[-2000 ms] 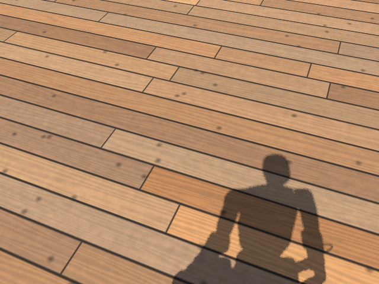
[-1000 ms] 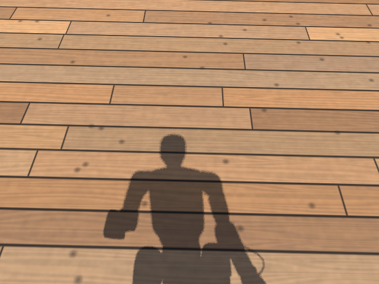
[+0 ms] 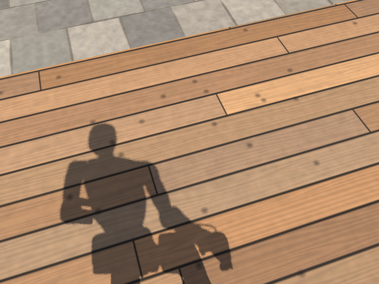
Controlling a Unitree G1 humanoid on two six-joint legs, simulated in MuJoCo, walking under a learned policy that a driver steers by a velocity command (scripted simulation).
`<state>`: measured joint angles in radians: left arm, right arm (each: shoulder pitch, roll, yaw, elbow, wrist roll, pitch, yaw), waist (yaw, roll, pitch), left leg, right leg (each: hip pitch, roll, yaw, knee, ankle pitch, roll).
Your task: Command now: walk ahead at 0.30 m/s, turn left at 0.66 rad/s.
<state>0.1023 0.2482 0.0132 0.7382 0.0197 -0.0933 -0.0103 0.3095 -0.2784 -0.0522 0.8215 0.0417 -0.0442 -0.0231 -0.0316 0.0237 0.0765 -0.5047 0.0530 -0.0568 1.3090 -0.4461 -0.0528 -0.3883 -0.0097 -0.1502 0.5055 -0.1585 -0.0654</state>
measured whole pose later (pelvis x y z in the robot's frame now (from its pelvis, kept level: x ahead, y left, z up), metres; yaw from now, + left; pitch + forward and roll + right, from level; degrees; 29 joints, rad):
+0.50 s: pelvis +0.17 +0.03 +0.00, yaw +25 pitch +3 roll -2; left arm -0.04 0.28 0.06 0.71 0.00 -0.02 0.02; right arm 0.24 -0.32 -0.10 0.59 0.01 0.02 -0.01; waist -0.04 0.01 0.08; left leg -0.43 -0.10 -0.08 0.48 -0.10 0.09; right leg -0.56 0.02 0.12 1.02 -0.40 0.04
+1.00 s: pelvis +0.27 +0.02 +0.02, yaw +39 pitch +2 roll +2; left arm 0.33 0.26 0.06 0.77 -0.01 -0.03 0.02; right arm 0.24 -0.30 -0.06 0.60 0.01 -0.01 0.00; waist 0.05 0.01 -0.06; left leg -0.46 -0.01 -0.02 0.94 -0.34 -0.03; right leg -0.22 -0.02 0.07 0.39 -0.21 -0.02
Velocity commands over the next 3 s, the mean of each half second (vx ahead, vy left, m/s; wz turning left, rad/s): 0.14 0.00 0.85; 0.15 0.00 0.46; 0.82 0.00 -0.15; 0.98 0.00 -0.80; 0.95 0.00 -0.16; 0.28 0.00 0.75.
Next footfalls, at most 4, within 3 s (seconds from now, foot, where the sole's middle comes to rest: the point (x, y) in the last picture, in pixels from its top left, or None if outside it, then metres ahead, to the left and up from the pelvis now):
0.28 left None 0.27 0.13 -0.77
0.74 right None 0.37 -0.05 -0.77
1.14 left None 0.22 0.16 -0.77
1.58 right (135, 209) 0.69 0.22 -0.77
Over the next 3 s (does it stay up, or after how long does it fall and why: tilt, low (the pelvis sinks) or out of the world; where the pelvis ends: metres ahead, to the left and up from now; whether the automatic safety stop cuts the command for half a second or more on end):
stays up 1.63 0.44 -0.01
